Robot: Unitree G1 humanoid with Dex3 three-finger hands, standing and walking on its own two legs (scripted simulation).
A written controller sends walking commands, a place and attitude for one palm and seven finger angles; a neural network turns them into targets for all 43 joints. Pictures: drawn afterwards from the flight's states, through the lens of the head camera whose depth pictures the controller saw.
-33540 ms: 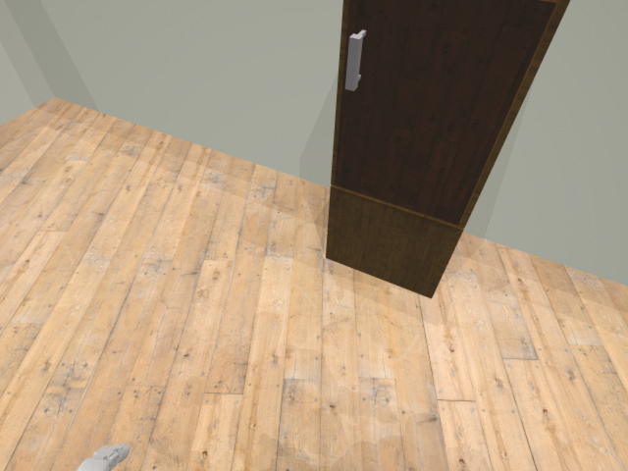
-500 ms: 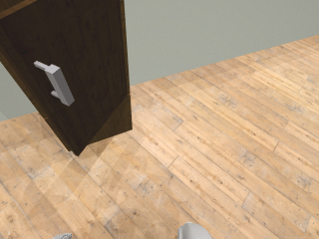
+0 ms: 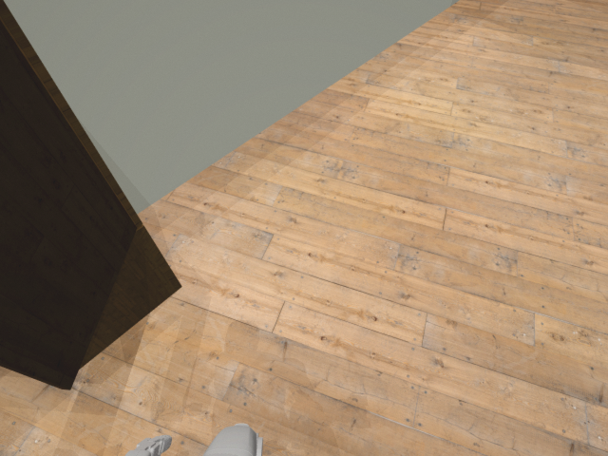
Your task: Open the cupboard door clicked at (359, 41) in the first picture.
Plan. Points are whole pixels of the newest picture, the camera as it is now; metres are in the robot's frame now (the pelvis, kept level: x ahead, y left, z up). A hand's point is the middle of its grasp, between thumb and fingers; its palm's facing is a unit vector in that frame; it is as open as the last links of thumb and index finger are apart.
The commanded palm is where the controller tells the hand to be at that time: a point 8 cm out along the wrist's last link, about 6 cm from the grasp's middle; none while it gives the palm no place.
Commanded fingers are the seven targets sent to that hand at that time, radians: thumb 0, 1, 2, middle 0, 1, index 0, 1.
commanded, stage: walk to a spot facing it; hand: left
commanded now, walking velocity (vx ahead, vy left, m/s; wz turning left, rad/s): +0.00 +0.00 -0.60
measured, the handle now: out of the picture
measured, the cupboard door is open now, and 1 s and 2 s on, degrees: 39 39 39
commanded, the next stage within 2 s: turn to face it in 1.80 s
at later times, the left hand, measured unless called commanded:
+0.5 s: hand (188, 412) +0.19 +0.19 -0.17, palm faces -0.30 -0.93 -0.20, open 7.4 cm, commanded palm none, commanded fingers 0.00 0.90 0.90 -0.20 -0.30 -0.20 -0.30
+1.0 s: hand (231, 359) +0.28 +0.14 -0.19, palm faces -0.47 -0.87 -0.17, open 7.4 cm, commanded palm none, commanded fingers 0.00 0.90 0.90 -0.20 -0.30 -0.20 -0.30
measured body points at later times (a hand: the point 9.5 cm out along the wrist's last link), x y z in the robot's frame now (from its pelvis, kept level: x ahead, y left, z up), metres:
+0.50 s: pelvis +0.04 +0.03 -0.01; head +0.09 +0.02 +0.44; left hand +0.21 +0.24 -0.15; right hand -0.01 -0.22 -0.15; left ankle +0.01 +0.14 -0.74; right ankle +0.01 -0.09 -0.71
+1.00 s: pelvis +0.18 -0.02 -0.01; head +0.23 -0.03 +0.43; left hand +0.30 +0.19 -0.17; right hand +0.14 -0.30 -0.13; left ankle +0.27 +0.06 -0.74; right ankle +0.03 -0.08 -0.74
